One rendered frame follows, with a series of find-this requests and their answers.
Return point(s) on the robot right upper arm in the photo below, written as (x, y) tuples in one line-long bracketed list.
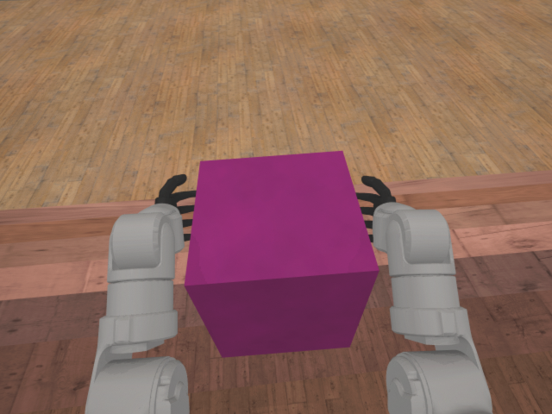
[(435, 382)]

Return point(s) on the robot left upper arm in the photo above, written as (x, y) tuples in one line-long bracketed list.
[(153, 385)]

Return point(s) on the carton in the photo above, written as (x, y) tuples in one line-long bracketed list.
[(279, 258)]

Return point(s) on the left robot forearm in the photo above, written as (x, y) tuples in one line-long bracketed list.
[(141, 266)]

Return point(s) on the robot right hand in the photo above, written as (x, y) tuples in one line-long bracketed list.
[(377, 200)]

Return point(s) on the robot left hand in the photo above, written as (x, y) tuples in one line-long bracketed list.
[(166, 196)]

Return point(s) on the right robot forearm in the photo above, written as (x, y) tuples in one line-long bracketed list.
[(420, 258)]

